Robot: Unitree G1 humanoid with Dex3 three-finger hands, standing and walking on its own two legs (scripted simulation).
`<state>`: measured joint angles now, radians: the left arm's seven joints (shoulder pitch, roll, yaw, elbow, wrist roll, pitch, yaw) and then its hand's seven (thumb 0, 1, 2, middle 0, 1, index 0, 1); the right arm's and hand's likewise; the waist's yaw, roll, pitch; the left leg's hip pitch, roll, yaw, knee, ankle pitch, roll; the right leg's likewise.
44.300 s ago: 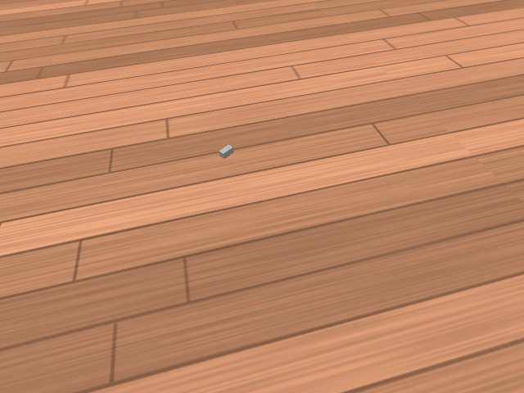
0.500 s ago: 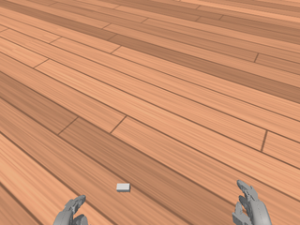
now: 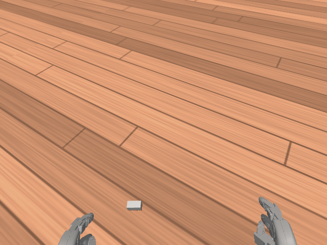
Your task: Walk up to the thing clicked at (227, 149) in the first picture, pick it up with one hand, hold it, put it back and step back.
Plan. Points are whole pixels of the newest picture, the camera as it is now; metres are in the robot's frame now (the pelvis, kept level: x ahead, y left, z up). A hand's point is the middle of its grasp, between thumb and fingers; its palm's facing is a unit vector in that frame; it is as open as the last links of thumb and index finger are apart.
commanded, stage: home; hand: left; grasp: from above
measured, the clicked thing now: (134, 205) +0.48 +0.20 -0.70
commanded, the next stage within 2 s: stand in 0.26 s
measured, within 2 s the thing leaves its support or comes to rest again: neither
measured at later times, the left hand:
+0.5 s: hand out of the picture +0.14 +0.21 -0.09, palm faces +0.00 -0.95 -0.32, open 7.4 cm
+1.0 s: hand out of the picture +0.03 +0.24 -0.10, palm faces +0.04 -0.94 -0.33, open 7.4 cm
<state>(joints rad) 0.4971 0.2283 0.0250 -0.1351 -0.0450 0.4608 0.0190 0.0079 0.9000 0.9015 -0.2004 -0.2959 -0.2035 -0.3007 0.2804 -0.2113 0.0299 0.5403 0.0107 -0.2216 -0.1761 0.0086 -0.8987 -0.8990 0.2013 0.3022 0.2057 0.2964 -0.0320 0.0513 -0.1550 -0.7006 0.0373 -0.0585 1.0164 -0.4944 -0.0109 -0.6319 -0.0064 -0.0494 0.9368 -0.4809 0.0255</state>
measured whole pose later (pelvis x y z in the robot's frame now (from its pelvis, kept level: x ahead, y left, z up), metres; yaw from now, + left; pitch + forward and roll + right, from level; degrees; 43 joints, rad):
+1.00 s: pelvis -0.01 +0.00 +0.06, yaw +0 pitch -4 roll +0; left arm 0.20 0.28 0.03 1.08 0.04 0.02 0.03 0.00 0.90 0.90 -0.20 -0.30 -0.21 -0.30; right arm 0.17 -0.27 -0.03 1.06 -0.03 0.00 -0.02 0.00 -0.90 -0.90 0.20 0.30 0.20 0.30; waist 0.03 0.02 0.07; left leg -0.17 0.00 -0.02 0.46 -0.23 0.00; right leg -0.13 -0.05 -0.03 0.44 -0.25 0.04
